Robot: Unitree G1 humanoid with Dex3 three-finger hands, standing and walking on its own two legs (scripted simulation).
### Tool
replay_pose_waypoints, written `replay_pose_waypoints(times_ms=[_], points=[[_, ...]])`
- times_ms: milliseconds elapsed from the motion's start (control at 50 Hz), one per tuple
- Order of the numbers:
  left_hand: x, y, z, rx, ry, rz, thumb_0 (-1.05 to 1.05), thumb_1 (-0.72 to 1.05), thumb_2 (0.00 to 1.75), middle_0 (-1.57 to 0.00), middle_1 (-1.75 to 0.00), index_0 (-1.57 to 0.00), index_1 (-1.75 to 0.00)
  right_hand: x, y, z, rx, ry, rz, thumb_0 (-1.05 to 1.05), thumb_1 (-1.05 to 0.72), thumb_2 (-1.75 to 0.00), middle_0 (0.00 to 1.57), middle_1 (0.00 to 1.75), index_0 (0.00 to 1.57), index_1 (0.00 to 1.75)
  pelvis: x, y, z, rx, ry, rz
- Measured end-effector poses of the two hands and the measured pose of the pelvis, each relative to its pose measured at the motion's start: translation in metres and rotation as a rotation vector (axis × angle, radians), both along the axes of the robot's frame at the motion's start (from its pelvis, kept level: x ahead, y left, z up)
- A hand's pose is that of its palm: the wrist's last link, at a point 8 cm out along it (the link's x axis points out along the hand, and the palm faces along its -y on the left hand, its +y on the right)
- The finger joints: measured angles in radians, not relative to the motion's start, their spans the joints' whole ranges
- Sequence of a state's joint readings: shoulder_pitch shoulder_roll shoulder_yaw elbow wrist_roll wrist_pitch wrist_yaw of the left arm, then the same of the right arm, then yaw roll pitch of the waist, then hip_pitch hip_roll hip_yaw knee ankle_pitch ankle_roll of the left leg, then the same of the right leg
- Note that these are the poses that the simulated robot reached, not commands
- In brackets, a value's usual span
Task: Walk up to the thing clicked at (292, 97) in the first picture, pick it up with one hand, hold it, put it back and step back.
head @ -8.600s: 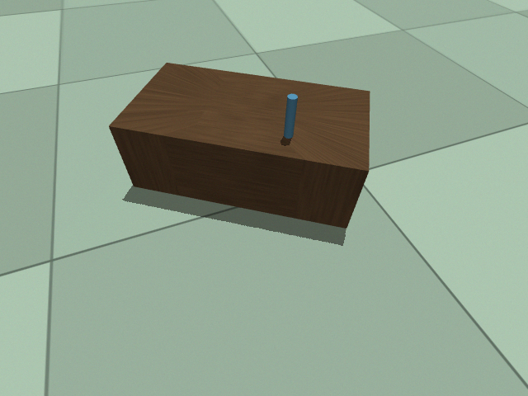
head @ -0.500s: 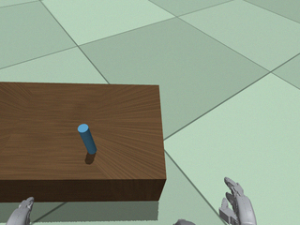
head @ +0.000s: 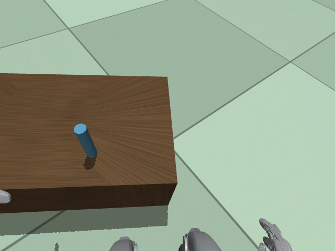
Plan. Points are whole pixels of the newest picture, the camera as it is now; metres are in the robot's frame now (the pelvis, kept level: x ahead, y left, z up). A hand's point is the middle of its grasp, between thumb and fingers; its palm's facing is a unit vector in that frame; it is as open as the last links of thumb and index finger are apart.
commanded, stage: go down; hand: left
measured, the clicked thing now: (86, 142) +0.50 +0.26 -0.23
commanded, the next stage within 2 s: approach in 1.68 s
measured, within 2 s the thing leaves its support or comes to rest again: neither
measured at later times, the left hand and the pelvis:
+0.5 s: hand out of the picture +0.35 +0.41 +0.02, palm faces +0.25 -0.96 -0.11, open 17.6 cm; pelvis +0.00 +0.01 -0.01, yaw -1 degrees
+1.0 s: hand out of the picture +0.38 +0.43 +0.03, palm faces +0.27 -0.96 -0.08, open 17.6 cm; pelvis +0.00 +0.01 -0.02, yaw -1 degrees
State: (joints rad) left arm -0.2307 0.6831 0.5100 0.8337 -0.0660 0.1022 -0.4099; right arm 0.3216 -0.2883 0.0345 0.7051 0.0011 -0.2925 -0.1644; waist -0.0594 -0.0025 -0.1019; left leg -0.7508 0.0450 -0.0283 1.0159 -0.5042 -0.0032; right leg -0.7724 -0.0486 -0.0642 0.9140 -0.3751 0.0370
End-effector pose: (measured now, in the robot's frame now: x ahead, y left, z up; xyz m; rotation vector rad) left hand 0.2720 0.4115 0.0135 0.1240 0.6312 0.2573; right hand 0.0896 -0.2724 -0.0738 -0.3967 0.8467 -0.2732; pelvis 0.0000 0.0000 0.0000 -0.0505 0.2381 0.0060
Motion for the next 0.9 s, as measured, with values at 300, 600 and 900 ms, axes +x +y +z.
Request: replay_pose_waypoints(times_ms=[300, 600, 900], points=[[0.032, 0.033, 0.007, -0.013, -0.190, 0.008, -0.01, -0.58, 0.07, -0.07, -0.05, -0.05, -0.06, -0.036, 0.002, -0.013, -0.041, 0.193, 0.002, 0.01, -0.89, -0.90, 0.21, 0.30, 0.21, 0.30, -0.006, 0.004, -0.009, -0.002, 0.056, -0.013], [0.057, 0.050, 0.018, -0.026, -0.279, 0.014, -0.01, -0.59, 0.09, -0.07, -0.08, -0.05, -0.09, -0.017, 0.003, -0.018, -0.066, 0.217, 0.050, 0.01, -0.88, -0.90, 0.21, 0.30, 0.21, 0.30, -0.001, 0.006, -0.014, -0.014, 0.110, -0.009], [0.073, 0.062, 0.024, -0.029, -0.335, 0.018, -0.01, -0.60, 0.10, -0.08, -0.08, -0.05, -0.10, -0.016, 0.006, -0.022, -0.078, 0.259, 0.052, 0.01, -0.88, -0.90, 0.21, 0.30, 0.21, 0.30, 0.003, 0.007, -0.019, -0.025, 0.140, -0.005]])
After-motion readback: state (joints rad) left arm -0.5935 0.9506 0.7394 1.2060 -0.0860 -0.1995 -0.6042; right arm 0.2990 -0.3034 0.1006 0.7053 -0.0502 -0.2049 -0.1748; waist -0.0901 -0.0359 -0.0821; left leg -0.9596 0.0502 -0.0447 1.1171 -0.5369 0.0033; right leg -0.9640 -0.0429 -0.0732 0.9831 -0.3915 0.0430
